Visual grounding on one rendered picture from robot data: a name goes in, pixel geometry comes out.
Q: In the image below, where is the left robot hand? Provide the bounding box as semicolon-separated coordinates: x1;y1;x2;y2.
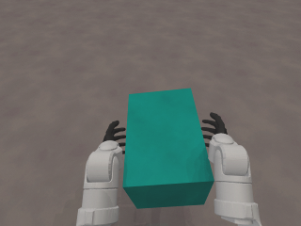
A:
103;121;126;154

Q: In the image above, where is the left robot forearm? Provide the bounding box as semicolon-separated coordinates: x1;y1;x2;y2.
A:
76;140;123;226

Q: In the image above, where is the carton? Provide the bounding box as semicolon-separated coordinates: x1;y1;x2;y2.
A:
122;88;214;209

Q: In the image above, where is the right robot forearm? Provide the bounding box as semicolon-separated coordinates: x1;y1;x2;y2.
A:
208;133;261;226

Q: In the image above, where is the right robot hand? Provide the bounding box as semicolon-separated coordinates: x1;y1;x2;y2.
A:
201;112;228;147

